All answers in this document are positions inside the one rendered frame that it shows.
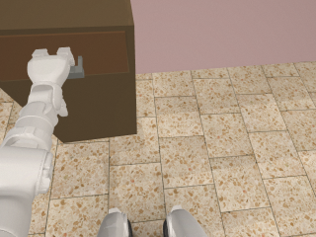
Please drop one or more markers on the drawer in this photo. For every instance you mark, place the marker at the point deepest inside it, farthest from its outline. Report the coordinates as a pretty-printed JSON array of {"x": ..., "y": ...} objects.
[{"x": 102, "y": 52}]

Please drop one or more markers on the right robot thigh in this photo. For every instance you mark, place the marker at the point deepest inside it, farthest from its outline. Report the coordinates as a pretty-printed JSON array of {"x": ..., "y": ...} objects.
[{"x": 181, "y": 223}]

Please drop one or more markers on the left robot upper arm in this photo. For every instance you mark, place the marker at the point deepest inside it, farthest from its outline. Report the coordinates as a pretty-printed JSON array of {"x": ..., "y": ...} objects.
[{"x": 24, "y": 174}]

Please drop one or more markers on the cabinet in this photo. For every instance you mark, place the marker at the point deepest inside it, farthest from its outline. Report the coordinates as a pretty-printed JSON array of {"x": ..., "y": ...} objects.
[{"x": 98, "y": 105}]

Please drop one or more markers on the robot left forearm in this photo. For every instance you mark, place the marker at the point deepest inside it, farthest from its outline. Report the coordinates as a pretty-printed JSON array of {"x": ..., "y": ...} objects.
[{"x": 37, "y": 119}]

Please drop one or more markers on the handle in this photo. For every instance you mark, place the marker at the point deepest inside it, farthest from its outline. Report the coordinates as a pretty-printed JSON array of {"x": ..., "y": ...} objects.
[{"x": 77, "y": 71}]

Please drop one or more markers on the left robot hand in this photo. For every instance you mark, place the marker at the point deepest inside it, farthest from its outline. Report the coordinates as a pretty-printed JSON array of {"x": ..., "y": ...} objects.
[{"x": 51, "y": 68}]

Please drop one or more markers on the robot right shin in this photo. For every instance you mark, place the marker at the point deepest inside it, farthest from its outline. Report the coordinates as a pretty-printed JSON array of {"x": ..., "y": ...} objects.
[{"x": 174, "y": 208}]

